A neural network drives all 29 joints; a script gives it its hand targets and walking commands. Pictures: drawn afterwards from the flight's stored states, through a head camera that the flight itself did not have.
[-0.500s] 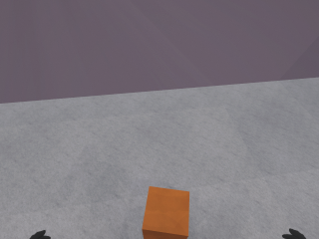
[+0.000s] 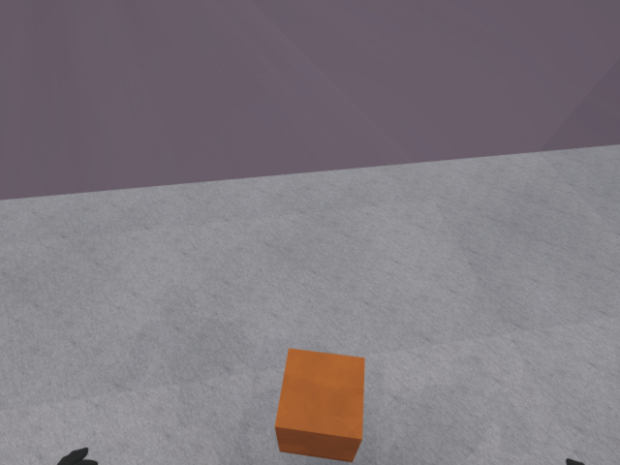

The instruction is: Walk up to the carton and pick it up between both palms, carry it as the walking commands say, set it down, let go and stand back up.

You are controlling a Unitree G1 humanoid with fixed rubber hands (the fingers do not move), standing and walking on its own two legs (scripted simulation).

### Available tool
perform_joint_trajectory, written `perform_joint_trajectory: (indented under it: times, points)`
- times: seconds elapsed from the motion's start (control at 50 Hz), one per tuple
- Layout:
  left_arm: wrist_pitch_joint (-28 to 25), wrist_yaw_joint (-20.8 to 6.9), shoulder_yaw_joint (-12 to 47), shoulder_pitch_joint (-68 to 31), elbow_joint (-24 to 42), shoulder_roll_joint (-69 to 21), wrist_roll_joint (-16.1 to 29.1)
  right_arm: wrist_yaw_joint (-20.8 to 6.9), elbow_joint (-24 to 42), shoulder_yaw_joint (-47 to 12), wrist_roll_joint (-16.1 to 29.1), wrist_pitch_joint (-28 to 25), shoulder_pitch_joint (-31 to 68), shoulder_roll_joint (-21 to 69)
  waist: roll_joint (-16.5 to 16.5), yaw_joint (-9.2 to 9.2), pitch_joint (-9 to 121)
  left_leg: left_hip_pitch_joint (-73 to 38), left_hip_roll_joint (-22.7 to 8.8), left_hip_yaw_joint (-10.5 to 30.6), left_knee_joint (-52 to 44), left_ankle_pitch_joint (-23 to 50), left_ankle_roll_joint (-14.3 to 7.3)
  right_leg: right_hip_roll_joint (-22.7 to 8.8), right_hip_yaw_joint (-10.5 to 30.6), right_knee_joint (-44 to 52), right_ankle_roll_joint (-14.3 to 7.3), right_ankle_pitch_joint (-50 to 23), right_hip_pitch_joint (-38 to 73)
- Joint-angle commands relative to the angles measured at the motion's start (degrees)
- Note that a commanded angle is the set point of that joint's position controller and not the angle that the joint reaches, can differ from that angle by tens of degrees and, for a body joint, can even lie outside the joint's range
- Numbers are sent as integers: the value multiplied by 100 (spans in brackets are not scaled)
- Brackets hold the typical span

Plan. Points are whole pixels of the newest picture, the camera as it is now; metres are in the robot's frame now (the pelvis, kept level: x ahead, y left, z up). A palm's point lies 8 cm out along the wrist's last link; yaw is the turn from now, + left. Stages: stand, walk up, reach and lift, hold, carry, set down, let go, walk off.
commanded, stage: walk up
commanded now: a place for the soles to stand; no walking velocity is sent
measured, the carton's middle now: (321, 406) +0.41 +0.00 -0.63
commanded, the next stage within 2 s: none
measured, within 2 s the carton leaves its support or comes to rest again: neither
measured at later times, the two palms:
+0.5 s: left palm out of the picture +0.05 +0.35 -0.09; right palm out of the picture +0.12 -0.33 -0.09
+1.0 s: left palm out of the picture -0.01 +0.36 -0.08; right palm out of the picture +0.02 -0.31 -0.09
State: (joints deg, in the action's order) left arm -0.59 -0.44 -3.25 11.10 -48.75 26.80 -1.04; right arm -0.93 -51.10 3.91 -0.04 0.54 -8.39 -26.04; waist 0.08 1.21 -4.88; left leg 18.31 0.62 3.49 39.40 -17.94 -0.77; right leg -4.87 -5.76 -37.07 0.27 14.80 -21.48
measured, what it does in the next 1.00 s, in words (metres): walks backwards: right foot, then right foot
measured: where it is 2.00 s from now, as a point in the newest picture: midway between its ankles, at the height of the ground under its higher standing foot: outside the picture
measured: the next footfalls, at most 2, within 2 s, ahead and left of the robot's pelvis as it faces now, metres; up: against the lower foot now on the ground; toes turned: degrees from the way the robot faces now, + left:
right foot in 0.38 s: +0.05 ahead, -0.14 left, +0.00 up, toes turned -5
right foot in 0.88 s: -0.07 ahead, -0.13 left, +0.00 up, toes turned -3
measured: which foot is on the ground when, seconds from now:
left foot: down 0.00-0.90, up 0.92-0.98, down 1.00-1.00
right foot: down 0.00-0.20, up 0.22-0.36, down 0.38-0.62, up 0.64-0.86, down 0.88-1.00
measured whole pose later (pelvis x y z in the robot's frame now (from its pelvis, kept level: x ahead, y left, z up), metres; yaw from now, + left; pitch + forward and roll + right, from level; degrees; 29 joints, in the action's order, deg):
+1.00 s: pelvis -0.11 +0.02 +0.00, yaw -1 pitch -3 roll -1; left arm -1.2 1.1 -3.2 10.6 -48.4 27.7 -1.0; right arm -1.3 -46.9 3.9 0.0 1.9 -6.4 -25.0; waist -1.1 1.2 -8.2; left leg 19.0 1.2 2.6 41.8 -22.3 -1.9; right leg -2.2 -1.6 -39.1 0.1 21.3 -14.7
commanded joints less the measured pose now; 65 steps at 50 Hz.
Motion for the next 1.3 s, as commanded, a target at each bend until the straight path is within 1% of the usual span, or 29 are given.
perform_joint_trajectory:
  times: [0.0, 0.06, 0.1, 0.14, 0.18, 0.2, 0.3, 0.34, 0.38, 0.4, 0.44, 0.52, 0.56, 0.58, 0.6, 0.62, 0.64, 0.72, 0.82, 0.84, 0.86, 0.9, 0.98, 1.02, 1.06, 1.14, 1.18, 1.2, 1.28]
  points:
    - [4, 18, -313, -252, 152, 1219, -36, 25, 347, 229, -178, -10, 366, -1090, 156, -86, 80, 627, -161, 468, -792, -942, -283, -651, 1301, 1212, -535, 1322, 96]
    - [-15, 60, -342, -509, 262, 1326, -79, -20, 93, 261, -137, 94, -429, -950, 836, -247, 258, -208, 228, -313, 1226, -1166, -160, -1533, 1957, 2211, -1084, 2070, -636]
    - [30, 78, -345, -758, 346, 1457, -36, -41, 67, 213, -84, 132, -764, -792, 1205, -381, 73, -538, 36, -297, 958, -928, -182, -1410, 1685, 2120, -1063, 1798, -922]
    - [107, 19, -214, -590, 334, 1058, -17, -17, 8, 214, -207, 27, -654, -928, 519, -282, 62, -462, -141, -33, -584, -851, -216, -945, 1260, 1031, -645, 1375, -520]
    - [188, 52, -180, -301, 273, 817, 142, 25, 336, 321, -272, -53, -45, -1488, -1164, -108, -128, 610, -1298, 2340, -2140, -821, -741, 473, 603, -989, -242, 1484, -486]
    - [194, 75, -263, -359, 341, 957, 113, 50, 511, 298, -253, -89, 266, -1501, -915, -99, -286, 1123, -1625, 2642, -2264, -924, -1186, 560, 835, -1750, -260, 1575, -215]
    - [64, 96, -293, 299, 148, 975, 95, 165, 580, 247, -83, -25, 557, -1272, -1031, 171, 224, 350, -985, 1158, -755, 2210, -851, 465, 263, -408, -271, 342, 406]
    - [10, 116, -304, 124, 280, 1387, -1, 132, 649, 254, 15, 83, 307, -1218, -277, -17, 525, 567, -513, 790, -45, 1884, -499, -260, 1222, 160, -387, -1187, 771]
    - [-20, 146, -329, 279, 245, 1634, 45, 164, 684, 235, 38, 192, 275, -890, 717, -9, 404, 565, 325, -206, 1753, 164, -128, -1616, 2268, 911, -1333, -3403, 930]
    - [-61, 219, -286, 202, 323, 1613, 7, 153, 682, 267, -28, 284, 199, -861, 907, 60, 593, 769, 347, 91, 2707, -1677, -147, -2040, 2596, 886, -1729, -4073, 938]
    - [-40, 285, -260, -236, 505, 1507, 57, 172, 558, 302, 6, 336, -109, -1037, 718, -83, 263, 543, 199, 484, 3337, -1450, -145, -1674, 2056, 893, -1557, -3146, 223]
    - [-33, 300, -289, 386, 405, 1486, 7, 60, 744, 222, -14, 214, 139, -785, 725, 41, 800, 628, 24, -11, 942, -1703, -74, -1395, 1990, 434, -1268, -3002, 1605]
    - [36, 222, -246, -153, 569, 1470, -12, 73, 428, 270, -102, 124, -440, -845, 1103, -267, 1114, -546, 111, -430, -540, -633, -116, -1207, 1431, 186, -1031, -2374, 1031]
    - [78, 203, -232, -105, 604, 1330, 41, 101, 454, 404, -203, 91, -591, -947, 647, -405, 1024, -951, -180, 242, -1182, -370, -319, -1121, 1539, -272, -791, -1932, 428]
    - [105, 176, -102, 27, 701, 748, 130, 142, 609, 421, -375, 18, -119, -1363, -812, -172, 880, -823, -1336, 1977, -1909, 1017, -635, -201, 935, -1295, -291, -484, -194]
    - [109, 273, -228, -305, 604, 1092, 198, 72, 820, 441, -333, 27, 359, -1652, -1031, -250, 554, -729, -1620, 2479, -1662, 2219, -875, 684, 946, -1595, -204, 2243, -907]
    - [131, 310, -283, -472, 512, 1204, 158, 80, 772, 422, -274, -12, 130, -1713, -1164, -415, 555, -233, -1691, 2584, -1573, 2132, -1262, 646, 1323, -2174, -242, 2457, -543]
    - [60, 291, -245, 184, 273, 1001, 173, 129, 917, 295, -210, 21, 392, -1061, -1247, -89, 437, -546, -1139, 1152, -988, 3548, -1172, 413, 598, -1912, -157, 1539, -364]
    - [-44, 240, -323, 520, -3, 1068, -45, 72, 946, 252, -206, 116, 495, -1078, -921, 11, 407, 748, -935, 1146, -1148, -433, -915, 524, 199, 260, -252, 677, 1516]
    - [-83, 216, -312, 484, 57, 1017, -111, 73, 815, 215, -247, 126, 443, -824, -535, 126, 119, 1242, -764, 989, -866, -677, -721, 285, 703, 836, -302, 579, 1901]
    - [-117, 272, -385, 681, 13, 1445, -225, 18, 850, 141, -170, 123, 319, -658, 221, 41, 266, 1588, -340, 733, -150, -1063, -328, -778, 2449, 1542, -662, 1665, 1840]
    - [-279, 257, -350, 50, 182, 1566, -151, 11, 772, 264, -182, 63, 569, -934, 487, 19, 241, 491, -105, 240, 1162, -1392, -125, -1693, 3081, 1886, -1456, 1674, 341]
    - [-268, 200, -180, -125, 221, 1212, -44, -61, 528, 239, -247, -101, -84, -889, 346, -346, 554, -815, -303, 244, -1195, 195, -268, -597, 1409, 444, -596, -1101, 483]
    - [-170, 175, -111, 106, 210, 889, 143, -30, 637, 237, -237, -203, 287, -1200, -596, -24, 676, -1001, -1266, 1942, -1692, 1389, -692, 324, 733, -466, -70, 422, 47]
    - [-147, 202, -162, 224, 101, 1024, 111, -23, 657, 153, -229, -164, 552, -1030, -641, -47, 595, -437, -1308, 1525, -1621, 303, -1043, 353, 655, -242, -250, 1346, 479]
    - [-297, 208, -217, 187, -38, 1249, -42, -98, 704, 147, -180, -39, 756, -926, 162, -31, 460, 244, -511, 832, -1219, -466, -303, -261, 1331, 1036, -461, 631, 920]
    - [-314, 218, -202, 57, -52, 1284, -74, -119, 538, 176, -210, -4, 619, -914, -141, -123, 539, -81, -255, 524, -831, -586, -209, -729, 1936, 1238, -750, 942, 566]
    - [-287, 205, -205, -205, 32, 1200, -63, -139, 521, 159, -199, 1, 566, -752, 399, -192, 316, -137, -288, 488, -1003, -662, -257, -650, 1802, 1316, -712, 1192, 436]
    - [-292, 185, -127, -5, -127, 1092, -52, -130, 430, 150, -218, -68, 671, -892, -189, -94, 559, -503, -583, 916, -1431, -334, -402, -128, 1121, 1026, -365, 653, 445]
